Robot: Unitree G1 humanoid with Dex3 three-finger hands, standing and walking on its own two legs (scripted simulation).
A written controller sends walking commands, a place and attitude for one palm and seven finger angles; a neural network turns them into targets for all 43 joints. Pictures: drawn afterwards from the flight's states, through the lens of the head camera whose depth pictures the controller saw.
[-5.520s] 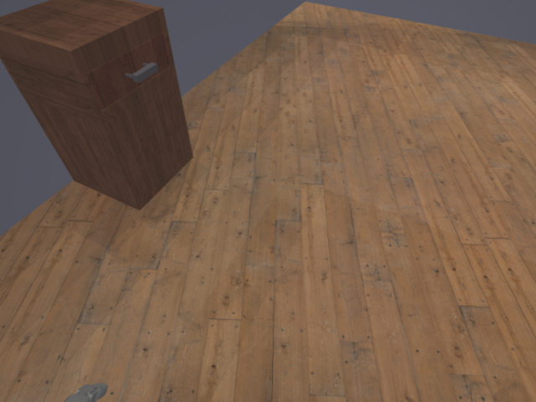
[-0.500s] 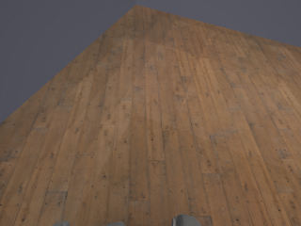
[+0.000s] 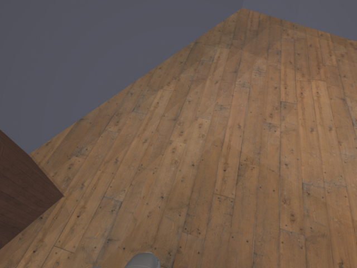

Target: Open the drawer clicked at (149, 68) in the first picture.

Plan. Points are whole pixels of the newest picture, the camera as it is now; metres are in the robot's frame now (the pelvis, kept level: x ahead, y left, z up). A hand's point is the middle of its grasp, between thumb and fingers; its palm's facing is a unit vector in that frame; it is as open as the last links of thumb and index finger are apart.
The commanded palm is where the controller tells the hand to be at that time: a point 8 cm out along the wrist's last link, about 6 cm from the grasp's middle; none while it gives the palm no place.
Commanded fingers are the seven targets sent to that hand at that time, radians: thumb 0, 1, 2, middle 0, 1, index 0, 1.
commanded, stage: turn to face it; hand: left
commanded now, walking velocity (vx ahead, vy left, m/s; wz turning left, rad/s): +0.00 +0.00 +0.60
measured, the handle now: out of the picture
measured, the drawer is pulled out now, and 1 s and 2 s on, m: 0.00 0.00 0.00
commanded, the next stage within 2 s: take the last steps up to it in 1.38 s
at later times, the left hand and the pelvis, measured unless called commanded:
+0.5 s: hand out of the picture +0.06 +0.27 -0.15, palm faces +0.29 -0.92 -0.28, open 7.4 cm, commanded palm none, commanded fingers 0.00 0.90 0.90 -0.20 -0.30 -0.20 -0.30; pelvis +0.00 +0.03 +0.00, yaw +17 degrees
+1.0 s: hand out of the picture -0.08 +0.21 -0.17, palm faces +0.57 -0.78 -0.25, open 7.4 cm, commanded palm none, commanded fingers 0.00 0.90 0.90 -0.20 -0.30 -0.20 -0.30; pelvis -0.01 +0.01 -0.01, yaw +35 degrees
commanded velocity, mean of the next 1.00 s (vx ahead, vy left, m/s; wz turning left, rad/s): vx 0.00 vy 0.00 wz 0.57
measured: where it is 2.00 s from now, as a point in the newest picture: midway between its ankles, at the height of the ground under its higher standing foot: outside the picture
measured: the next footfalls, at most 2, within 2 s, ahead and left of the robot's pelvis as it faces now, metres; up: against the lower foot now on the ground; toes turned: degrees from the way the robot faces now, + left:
left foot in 0.14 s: +0.01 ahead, +0.15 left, +0.00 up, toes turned +11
right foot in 0.60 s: +0.09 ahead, -0.09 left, +0.00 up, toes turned +18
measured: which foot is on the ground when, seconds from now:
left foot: up 0.00-0.12, down 0.14-0.60, up 0.62-1.00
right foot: down 0.00-0.14, up 0.16-0.58, down 0.60-1.00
